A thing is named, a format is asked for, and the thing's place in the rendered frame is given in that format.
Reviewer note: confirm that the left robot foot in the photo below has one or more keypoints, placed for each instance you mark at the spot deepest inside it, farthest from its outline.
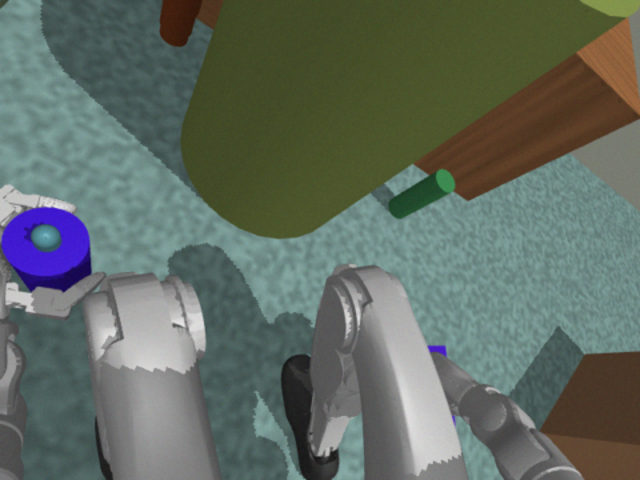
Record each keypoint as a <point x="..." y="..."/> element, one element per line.
<point x="104" y="465"/>

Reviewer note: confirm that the right robot hand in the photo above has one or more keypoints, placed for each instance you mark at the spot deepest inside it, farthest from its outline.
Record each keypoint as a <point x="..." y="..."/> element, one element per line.
<point x="455" y="381"/>

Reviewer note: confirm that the left robot arm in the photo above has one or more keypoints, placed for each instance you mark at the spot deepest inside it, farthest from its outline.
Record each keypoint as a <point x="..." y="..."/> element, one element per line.
<point x="13" y="407"/>

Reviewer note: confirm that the left robot hand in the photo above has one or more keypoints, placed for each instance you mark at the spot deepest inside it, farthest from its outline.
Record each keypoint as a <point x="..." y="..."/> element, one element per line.
<point x="42" y="302"/>

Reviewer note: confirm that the right robot foot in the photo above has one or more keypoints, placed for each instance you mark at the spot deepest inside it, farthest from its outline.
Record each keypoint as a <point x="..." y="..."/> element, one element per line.
<point x="297" y="394"/>

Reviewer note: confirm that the right robot arm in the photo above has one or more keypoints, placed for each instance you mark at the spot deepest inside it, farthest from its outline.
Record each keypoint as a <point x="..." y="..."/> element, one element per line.
<point x="520" y="451"/>

